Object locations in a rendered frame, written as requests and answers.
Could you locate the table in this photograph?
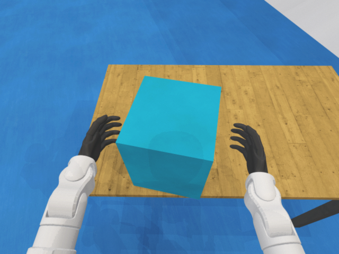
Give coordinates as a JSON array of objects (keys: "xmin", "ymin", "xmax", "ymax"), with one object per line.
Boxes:
[{"xmin": 89, "ymin": 65, "xmax": 339, "ymax": 228}]

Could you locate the right robot forearm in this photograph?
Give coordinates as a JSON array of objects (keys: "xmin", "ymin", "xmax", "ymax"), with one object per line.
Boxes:
[{"xmin": 244, "ymin": 172, "xmax": 305, "ymax": 254}]

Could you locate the carton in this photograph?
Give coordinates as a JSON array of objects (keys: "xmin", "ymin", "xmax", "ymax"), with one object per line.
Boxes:
[{"xmin": 115, "ymin": 76, "xmax": 221, "ymax": 199}]

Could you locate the left robot forearm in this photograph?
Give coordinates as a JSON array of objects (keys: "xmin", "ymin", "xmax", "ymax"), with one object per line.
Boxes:
[{"xmin": 26, "ymin": 155, "xmax": 97, "ymax": 254}]

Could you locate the robot left hand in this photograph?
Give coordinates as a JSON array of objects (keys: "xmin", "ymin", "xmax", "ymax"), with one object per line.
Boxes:
[{"xmin": 78, "ymin": 115, "xmax": 122, "ymax": 162}]

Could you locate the robot right hand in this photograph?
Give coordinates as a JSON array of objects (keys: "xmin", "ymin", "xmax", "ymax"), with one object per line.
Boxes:
[{"xmin": 230, "ymin": 123, "xmax": 268, "ymax": 174}]

